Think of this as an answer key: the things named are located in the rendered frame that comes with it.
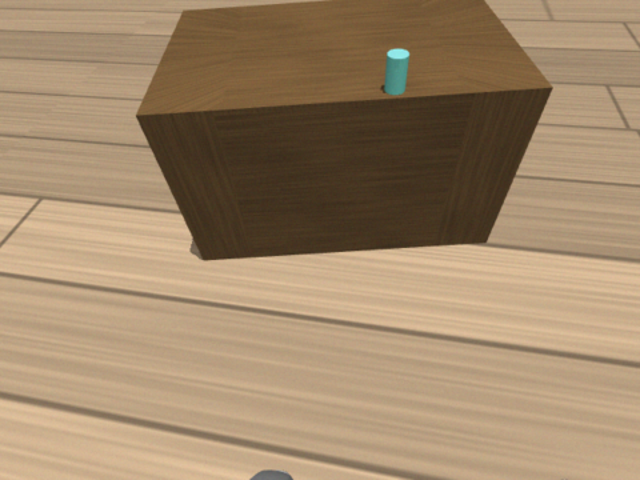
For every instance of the can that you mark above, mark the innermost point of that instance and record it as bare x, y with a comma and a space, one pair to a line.
396, 71

